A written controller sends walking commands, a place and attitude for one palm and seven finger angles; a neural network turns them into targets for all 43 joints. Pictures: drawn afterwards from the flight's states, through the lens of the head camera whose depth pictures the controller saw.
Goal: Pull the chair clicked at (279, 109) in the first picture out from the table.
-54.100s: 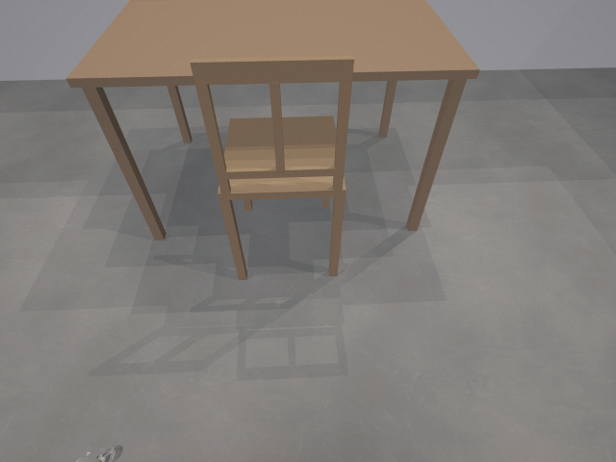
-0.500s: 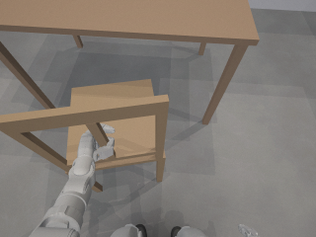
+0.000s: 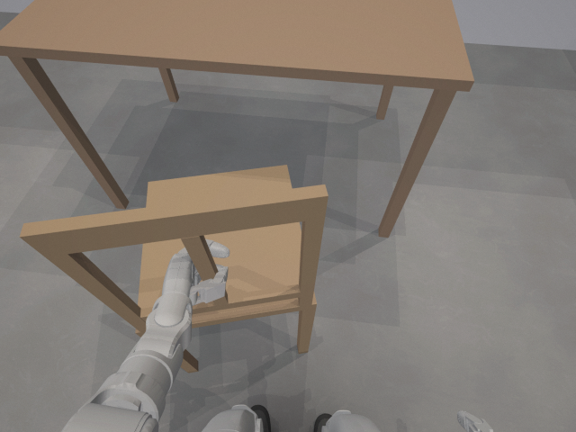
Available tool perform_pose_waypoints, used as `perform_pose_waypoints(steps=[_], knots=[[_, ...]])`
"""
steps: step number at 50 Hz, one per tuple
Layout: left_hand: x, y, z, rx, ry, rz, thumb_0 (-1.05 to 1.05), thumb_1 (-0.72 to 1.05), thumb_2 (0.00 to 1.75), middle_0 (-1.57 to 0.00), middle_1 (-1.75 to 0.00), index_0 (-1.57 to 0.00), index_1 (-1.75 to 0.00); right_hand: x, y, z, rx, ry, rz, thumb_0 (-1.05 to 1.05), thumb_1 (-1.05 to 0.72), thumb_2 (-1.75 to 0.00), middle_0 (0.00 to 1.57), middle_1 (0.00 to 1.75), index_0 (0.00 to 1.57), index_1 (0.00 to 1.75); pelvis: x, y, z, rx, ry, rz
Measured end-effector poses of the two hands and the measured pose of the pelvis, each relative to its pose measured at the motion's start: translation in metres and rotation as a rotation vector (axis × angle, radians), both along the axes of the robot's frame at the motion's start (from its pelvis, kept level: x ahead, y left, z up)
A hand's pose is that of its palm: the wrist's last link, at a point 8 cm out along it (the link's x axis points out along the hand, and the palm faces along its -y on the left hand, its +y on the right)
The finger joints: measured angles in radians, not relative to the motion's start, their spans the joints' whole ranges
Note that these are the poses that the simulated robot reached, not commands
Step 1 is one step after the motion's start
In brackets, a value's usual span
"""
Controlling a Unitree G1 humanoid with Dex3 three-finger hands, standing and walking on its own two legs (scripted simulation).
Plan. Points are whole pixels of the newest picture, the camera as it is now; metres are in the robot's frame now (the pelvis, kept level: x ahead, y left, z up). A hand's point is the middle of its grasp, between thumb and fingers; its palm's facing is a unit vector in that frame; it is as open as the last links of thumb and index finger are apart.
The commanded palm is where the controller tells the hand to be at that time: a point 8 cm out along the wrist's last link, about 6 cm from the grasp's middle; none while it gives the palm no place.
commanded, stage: step backward, pulling the chair out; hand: left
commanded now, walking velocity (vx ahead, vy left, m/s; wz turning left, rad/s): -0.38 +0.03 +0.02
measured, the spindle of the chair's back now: (208, 272) +0.36 +0.14 -0.07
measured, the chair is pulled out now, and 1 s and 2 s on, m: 0.32 0.37 0.53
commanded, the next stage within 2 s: none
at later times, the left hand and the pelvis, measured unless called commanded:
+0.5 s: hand (217, 285) +0.33 +0.12 -0.06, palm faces -0.01 -0.99 -0.17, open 5.6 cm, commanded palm +0.31 +0.17 -0.06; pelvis -0.02 +0.00 +0.00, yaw -2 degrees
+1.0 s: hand (212, 310) +0.29 +0.13 -0.06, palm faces -0.08 -0.98 -0.16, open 5.6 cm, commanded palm +0.26 +0.18 -0.06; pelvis -0.07 +0.03 +0.00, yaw +0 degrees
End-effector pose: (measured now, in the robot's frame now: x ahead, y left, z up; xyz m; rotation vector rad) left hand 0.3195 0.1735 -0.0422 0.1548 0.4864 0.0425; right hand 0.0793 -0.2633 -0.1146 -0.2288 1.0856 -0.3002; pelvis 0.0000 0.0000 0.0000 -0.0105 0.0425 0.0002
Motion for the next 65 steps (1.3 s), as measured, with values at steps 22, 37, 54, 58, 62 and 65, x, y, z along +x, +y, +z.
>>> perform_pose_waypoints(steps=[22, 37, 54, 58, 62, 65], knots=[[-0.001, 0.002, 0.000, 0.009, -0.014, -0.040, 0.05, 0.64, 0.75, -0.30, -1.19, -0.50, -1.45, -0.001, 0.019, 0.000, 0.003, -0.029, 0.048, 0.01, -0.90, -0.90, 0.21, 0.30, 0.21, 0.30, -0.016, 0.006, -0.003, -0.012, -0.031, -0.017], [-0.025, -0.005, 0.002, 0.021, 0.006, 0.059, 0.07, 0.62, 0.78, -0.31, -1.18, -0.50, -1.45, -0.038, -0.018, -0.005, 0.010, 0.031, 0.013, 0.01, -0.90, -0.90, 0.21, 0.30, 0.21, 0.30, -0.036, -0.014, 0.003, 0.036, -0.018, -0.006], [-0.056, 0.008, 0.002, 0.011, -0.012, -0.085, 0.05, 0.64, 0.73, -0.25, -1.23, -0.50, -1.45, -0.051, 0.043, 0.003, 0.061, 0.000, 0.044, 0.01, -0.91, -0.90, 0.20, 0.30, 0.20, 0.30, -0.069, 0.022, 0.002, -0.001, -0.001, -0.016], [-0.065, 0.008, 0.002, 0.018, -0.012, -0.068, 0.05, 0.63, 0.76, -0.27, -1.22, -0.50, -1.45, -0.062, 0.058, -0.009, 0.119, 0.023, 0.046, 0.01, -0.90, -0.90, 0.21, 0.30, 0.21, 0.30, -0.079, 0.019, 0.002, -0.017, -0.008, -0.009], [-0.072, 0.009, 0.002, 0.013, -0.012, -0.066, 0.05, 0.63, 0.76, -0.27, -1.22, -0.50, -1.45, -0.077, 0.058, -0.012, 0.083, 0.034, 0.040, 0.01, -0.90, -0.89, 0.21, 0.30, 0.21, 0.30, -0.093, 0.028, 0.000, -0.017, 0.004, 0.001], [-0.079, 0.011, 0.002, 0.010, -0.010, -0.075, 0.05, 0.64, 0.75, -0.26, -1.22, -0.50, -1.45, -0.091, 0.053, -0.005, 0.046, 0.039, 0.015, 0.01, -0.90, -0.89, 0.21, 0.30, 0.21, 0.30, -0.103, 0.033, 0.001, 0.007, -0.005, -0.022]])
